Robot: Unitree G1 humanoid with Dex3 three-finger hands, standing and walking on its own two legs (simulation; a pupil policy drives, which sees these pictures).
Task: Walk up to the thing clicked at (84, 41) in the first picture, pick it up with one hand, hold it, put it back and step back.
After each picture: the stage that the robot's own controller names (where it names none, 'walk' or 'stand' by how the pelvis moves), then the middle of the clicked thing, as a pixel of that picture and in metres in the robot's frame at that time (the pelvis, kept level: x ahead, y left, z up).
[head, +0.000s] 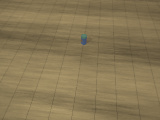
stand; (83, 39) +1.42 -0.02 -0.72
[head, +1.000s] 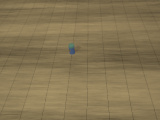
walk; (71, 48) +1.29 +0.21 -0.71
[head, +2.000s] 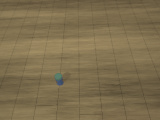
walk; (59, 79) +0.79 +0.27 -0.72
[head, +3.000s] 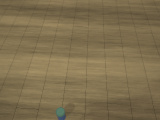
walk; (60, 114) +0.44 +0.18 -0.69
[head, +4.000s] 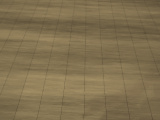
stand; out of the picture +0.30 +0.17 -0.71
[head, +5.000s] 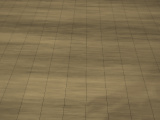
stand; out of the picture +0.29 +0.17 -0.72
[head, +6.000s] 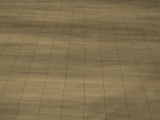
stand; out of the picture +0.29 +0.18 -0.73
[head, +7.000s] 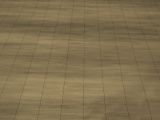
stand; out of the picture +0.29 +0.18 -0.73
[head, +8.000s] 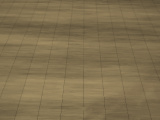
stand; out of the picture +0.29 +0.18 -0.73
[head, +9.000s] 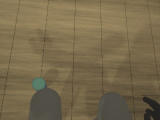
go down; (39, 85) +0.35 +0.20 -0.44
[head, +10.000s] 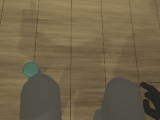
go down; (32, 72) +0.38 +0.23 -0.31
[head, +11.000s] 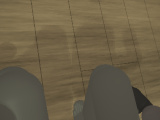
close in; out of the picture +0.34 +0.26 -0.23
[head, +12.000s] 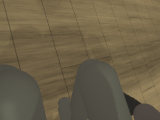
close; out of the picture +0.35 +0.26 -0.21
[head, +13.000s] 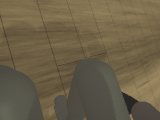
close; out of the picture +0.35 +0.27 -0.21
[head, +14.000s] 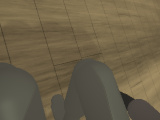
lift; out of the picture +0.33 +0.27 -0.22
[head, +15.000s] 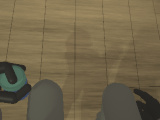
lift; (15, 84) +0.29 +0.23 -0.05
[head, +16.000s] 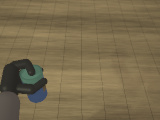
hold; (34, 84) +0.33 +0.17 +0.04
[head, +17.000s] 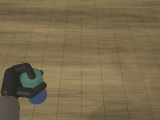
hold; (34, 86) +0.32 +0.17 +0.00
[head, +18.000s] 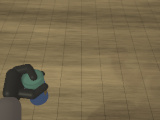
hold; (36, 87) +0.32 +0.17 +0.00
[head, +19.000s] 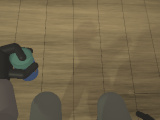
crouch; (25, 65) +0.38 +0.20 -0.07
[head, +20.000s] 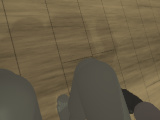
lower; out of the picture +0.37 +0.30 -0.22
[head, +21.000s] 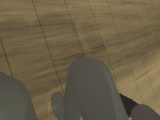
lower; out of the picture +0.39 +0.29 -0.21
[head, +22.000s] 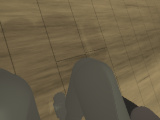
lower; out of the picture +0.38 +0.29 -0.22
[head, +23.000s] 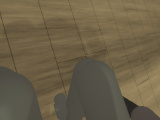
lower; out of the picture +0.37 +0.29 -0.22
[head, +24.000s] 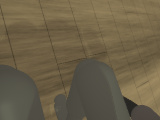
loosen; out of the picture +0.35 +0.28 -0.22
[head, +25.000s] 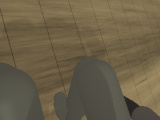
withdraw; out of the picture +0.34 +0.27 -0.22
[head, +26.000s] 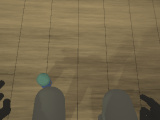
walk; (44, 81) +0.38 +0.21 -0.43
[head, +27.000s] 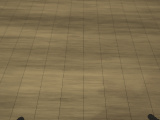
stand; out of the picture +0.32 +0.18 -0.66
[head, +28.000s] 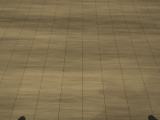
stand; out of the picture +0.32 +0.19 -0.67
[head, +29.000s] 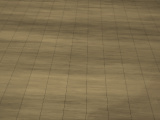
stand; out of the picture +0.34 +0.17 -0.71
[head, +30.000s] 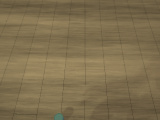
walk; (59, 119) +0.37 +0.18 -0.70
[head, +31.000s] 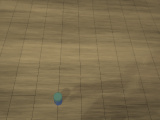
walk; (58, 98) +0.49 +0.14 -0.71
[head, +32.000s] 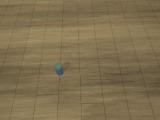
walk; (58, 69) +0.79 +0.26 -0.69
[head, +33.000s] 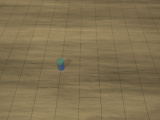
stand; (60, 64) +0.93 +0.20 -0.70
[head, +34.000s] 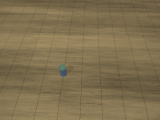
stand; (62, 70) +0.93 +0.20 -0.72
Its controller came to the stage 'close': yes
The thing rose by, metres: 0.71
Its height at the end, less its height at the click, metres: +0.00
